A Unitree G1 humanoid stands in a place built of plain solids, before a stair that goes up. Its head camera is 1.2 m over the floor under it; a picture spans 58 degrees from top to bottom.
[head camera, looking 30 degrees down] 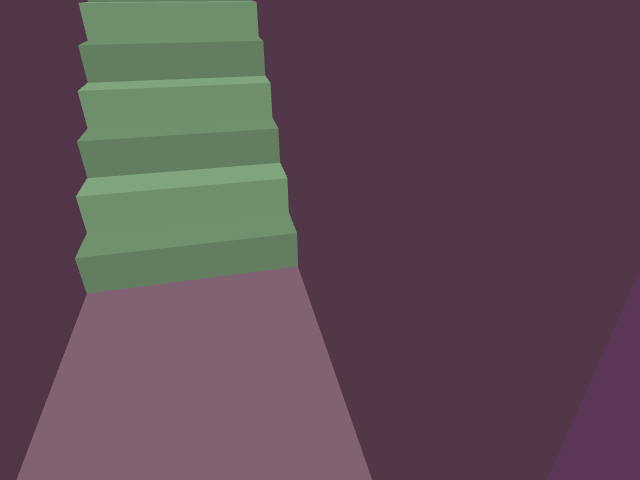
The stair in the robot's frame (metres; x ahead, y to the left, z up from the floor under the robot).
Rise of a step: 0.19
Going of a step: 0.23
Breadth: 0.98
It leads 13 degrees to the left of straight ahead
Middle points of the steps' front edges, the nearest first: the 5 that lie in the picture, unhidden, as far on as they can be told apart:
1.70 0.59 0.19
1.93 0.64 0.38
2.16 0.69 0.57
2.38 0.75 0.76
2.61 0.80 0.95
